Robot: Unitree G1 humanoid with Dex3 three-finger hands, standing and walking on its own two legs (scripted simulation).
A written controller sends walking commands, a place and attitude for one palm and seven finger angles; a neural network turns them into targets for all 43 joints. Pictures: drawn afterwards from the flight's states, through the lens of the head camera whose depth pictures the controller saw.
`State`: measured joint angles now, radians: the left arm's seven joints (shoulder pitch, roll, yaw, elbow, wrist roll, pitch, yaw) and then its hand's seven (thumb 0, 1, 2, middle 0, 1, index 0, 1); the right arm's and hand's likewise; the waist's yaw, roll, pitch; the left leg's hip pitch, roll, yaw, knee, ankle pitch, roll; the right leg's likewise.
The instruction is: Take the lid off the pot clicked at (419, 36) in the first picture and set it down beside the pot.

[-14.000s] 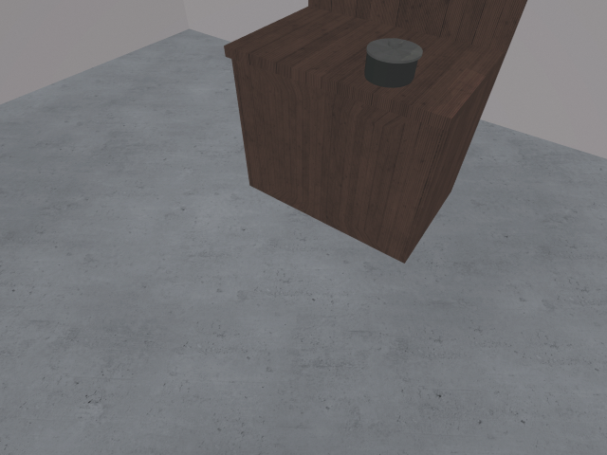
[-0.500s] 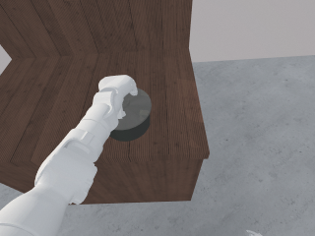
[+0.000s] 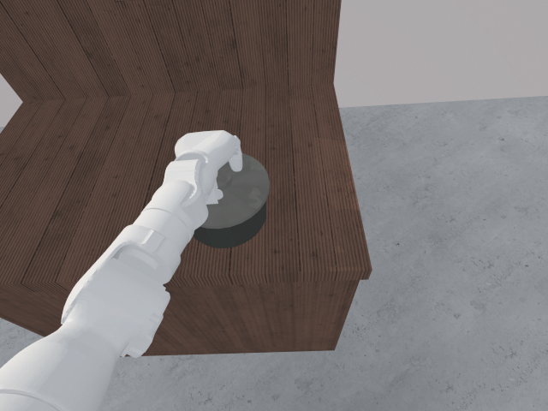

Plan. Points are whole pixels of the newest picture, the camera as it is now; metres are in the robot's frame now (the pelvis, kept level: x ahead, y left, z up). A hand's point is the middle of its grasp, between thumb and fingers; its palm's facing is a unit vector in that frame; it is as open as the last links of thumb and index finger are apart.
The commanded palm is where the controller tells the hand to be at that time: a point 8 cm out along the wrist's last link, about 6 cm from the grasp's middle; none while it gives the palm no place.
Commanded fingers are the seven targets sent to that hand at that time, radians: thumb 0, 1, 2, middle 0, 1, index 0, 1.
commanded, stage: close the fingers and squeeze the knob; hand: left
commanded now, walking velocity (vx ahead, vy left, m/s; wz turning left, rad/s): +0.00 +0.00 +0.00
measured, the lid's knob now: (219, 179) +0.48 +0.08 +0.04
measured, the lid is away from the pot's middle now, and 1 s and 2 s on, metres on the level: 0.00 0.00 0.01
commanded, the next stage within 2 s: lift the lid straight up in 1.06 s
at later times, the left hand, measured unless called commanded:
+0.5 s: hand (212, 184) +0.45 +0.08 +0.07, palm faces -0.33 -0.03 -0.94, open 7.5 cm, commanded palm +0.45 +0.09 +0.13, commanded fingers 0.00 0.42 0.81 -0.80 -1.01 -0.75 -0.98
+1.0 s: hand (211, 183) +0.45 +0.08 +0.07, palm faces -0.33 -0.04 -0.94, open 7.5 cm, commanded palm +0.45 +0.09 +0.13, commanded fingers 0.00 0.61 0.95 -0.92 -1.06 -0.85 -1.01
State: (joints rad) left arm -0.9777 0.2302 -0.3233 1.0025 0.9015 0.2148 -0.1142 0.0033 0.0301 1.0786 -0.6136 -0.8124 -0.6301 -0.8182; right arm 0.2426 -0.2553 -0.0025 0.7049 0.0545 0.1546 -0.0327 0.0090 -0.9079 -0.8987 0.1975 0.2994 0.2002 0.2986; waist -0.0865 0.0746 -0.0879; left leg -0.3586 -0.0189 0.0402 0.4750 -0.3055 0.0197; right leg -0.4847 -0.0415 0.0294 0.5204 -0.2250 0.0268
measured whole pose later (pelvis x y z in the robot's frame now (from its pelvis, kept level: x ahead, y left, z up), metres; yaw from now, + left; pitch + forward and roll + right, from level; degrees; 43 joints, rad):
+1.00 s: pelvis -0.01 +0.00 +0.00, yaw +0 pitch +10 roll +1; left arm -0.96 0.24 -0.30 1.01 0.91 0.20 -0.11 0.02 0.24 0.80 -0.75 -0.98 -0.67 -0.93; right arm 0.25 -0.26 0.00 0.71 0.06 0.15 -0.05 0.01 -0.91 -0.90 0.20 0.30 0.20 0.30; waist -0.09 0.07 -0.08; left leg -0.35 -0.01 0.05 0.47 -0.30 0.02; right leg -0.48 -0.04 0.03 0.51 -0.21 0.02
